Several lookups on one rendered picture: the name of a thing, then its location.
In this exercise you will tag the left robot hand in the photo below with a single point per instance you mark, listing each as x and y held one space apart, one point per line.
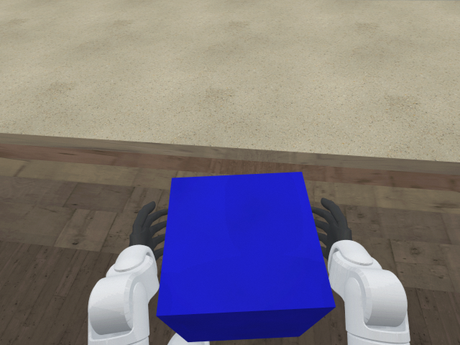
142 231

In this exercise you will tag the left robot forearm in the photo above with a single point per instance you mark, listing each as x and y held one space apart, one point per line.
118 305

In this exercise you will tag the right robot forearm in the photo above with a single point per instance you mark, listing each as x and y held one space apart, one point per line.
375 300

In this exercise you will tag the right robot hand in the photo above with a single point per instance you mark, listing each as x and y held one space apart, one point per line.
336 229

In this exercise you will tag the carton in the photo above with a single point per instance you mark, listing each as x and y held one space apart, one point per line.
242 259

